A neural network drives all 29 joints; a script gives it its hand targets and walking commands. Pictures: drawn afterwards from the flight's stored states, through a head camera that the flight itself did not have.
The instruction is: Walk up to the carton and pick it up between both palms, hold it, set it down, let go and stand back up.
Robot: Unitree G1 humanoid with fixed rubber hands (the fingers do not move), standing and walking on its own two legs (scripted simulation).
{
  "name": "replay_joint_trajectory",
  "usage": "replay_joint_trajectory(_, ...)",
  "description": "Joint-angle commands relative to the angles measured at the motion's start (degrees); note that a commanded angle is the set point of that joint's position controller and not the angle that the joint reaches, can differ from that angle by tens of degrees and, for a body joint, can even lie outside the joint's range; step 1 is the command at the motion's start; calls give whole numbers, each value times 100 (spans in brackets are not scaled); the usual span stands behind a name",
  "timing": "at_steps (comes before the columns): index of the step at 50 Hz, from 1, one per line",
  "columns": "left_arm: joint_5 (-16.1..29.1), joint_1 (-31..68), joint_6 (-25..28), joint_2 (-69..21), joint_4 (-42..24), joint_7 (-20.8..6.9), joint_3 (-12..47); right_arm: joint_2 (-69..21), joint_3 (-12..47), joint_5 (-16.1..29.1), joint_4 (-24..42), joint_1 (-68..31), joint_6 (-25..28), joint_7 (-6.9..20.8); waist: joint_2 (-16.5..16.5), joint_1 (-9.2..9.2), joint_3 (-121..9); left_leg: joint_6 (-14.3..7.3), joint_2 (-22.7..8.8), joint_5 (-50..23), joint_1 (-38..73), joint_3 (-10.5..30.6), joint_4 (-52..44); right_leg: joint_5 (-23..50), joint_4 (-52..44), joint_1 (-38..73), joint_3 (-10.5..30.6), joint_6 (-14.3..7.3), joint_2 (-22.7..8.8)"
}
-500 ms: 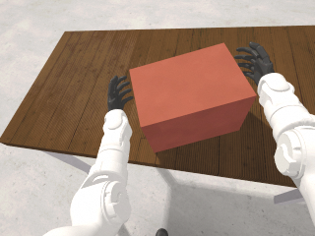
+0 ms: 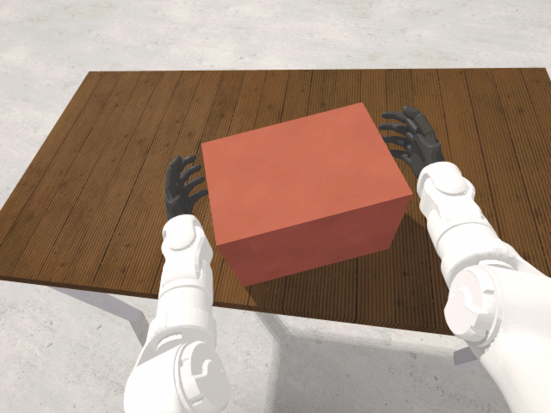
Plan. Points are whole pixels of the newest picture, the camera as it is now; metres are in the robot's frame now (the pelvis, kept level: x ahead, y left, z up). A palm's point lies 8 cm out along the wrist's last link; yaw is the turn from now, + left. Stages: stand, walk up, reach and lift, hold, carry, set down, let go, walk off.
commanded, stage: reach and lift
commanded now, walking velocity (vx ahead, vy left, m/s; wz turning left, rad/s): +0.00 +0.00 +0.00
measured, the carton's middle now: (300, 199) +0.46 +0.08 -0.05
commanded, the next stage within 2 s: none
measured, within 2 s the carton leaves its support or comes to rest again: leaves its support in 1.16 s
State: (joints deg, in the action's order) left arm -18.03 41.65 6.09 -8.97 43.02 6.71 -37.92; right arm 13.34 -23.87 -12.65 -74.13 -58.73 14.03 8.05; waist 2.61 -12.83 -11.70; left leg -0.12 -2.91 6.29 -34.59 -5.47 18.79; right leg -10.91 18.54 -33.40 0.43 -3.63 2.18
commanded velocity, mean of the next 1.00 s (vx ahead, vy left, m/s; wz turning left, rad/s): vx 0.00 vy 0.00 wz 0.00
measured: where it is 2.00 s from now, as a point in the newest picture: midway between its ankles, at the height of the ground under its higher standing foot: outside the picture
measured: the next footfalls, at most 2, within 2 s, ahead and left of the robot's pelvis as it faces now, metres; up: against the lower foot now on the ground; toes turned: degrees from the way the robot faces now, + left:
none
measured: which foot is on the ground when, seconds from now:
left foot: down 0.00-1.00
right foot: down 0.00-1.00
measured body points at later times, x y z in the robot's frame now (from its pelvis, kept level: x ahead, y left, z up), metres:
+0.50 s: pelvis +0.00 -0.01 +0.00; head +0.12 -0.03 +0.43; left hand +0.38 +0.25 +0.03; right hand +0.51 -0.09 +0.04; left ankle -0.05 +0.15 -0.73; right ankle -0.06 -0.07 -0.74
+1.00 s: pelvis -0.01 +0.02 +0.00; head +0.07 +0.01 +0.44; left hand +0.35 +0.26 +0.03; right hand +0.46 -0.09 +0.05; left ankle -0.05 +0.15 -0.74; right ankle -0.06 -0.07 -0.74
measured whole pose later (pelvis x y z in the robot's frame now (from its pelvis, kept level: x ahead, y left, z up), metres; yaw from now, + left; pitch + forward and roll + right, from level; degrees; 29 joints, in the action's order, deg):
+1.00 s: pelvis -0.01 +0.02 +0.00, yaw +1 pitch +21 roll +0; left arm -8.8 34.8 4.1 -5.4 42.6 9.1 -26.7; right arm 12.3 -12.5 -2.9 -72.2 -51.0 15.8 4.1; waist 0.8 -10.0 -11.4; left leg 1.1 -3.1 7.7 -30.3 -4.7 18.5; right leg -9.6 16.3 -27.7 -1.6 -2.4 2.0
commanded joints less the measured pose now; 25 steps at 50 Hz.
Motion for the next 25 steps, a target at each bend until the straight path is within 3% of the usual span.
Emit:
replay_joint_trajectory(1, -107, 1712, -8, -1478, 320, -591, 1177, -2489, 909, -329, -103, -1731, -18, 608, 746, -255, -2458, -249, 152, -2257, 484, -294, 240, 3468, 556, 2644, -69, 357, -372)
replay_joint_trajectory(9, -42, 1724, 194, -1416, 635, -724, 1126, -2782, 1051, -346, 34, -1728, 24, 486, 932, -268, -2349, -313, 183, -1337, -640, -322, 5, 4521, 780, 3559, 168, 447, -619)
replay_joint_trajectory(14, -28, 1725, 252, -1417, 691, -727, 1153, -2744, 1100, -364, -77, -1685, 48, 464, 805, -276, -2471, -331, 133, -1623, -328, -258, 51, 4264, 767, 3286, 107, 456, -564)
replay_joint_trajectory(18, 27, 1735, 312, -1367, 816, -769, 1141, -2885, 1242, -292, -88, -1667, 85, 418, 983, -301, -2503, -341, 171, -1269, -778, -287, -20, 4725, 844, 3731, 195, 488, -629)
replay_joint_trajectory(22, 103, 1732, 374, -1482, 824, -769, 1300, -2945, 1374, -264, -166, -1637, 170, 379, 931, -265, -2666, -354, 151, -1302, -774, -254, -17, 4826, 892, 3721, 175, 507, -615)
replay_joint_trajectory(25, 192, 1620, 331, -1551, 696, -738, 1497, -2936, 1504, -158, -235, -1533, 167, 353, 790, -206, -2786, -316, 102, -1775, -370, -174, 99, 4760, 848, 3435, 105, 469, -536)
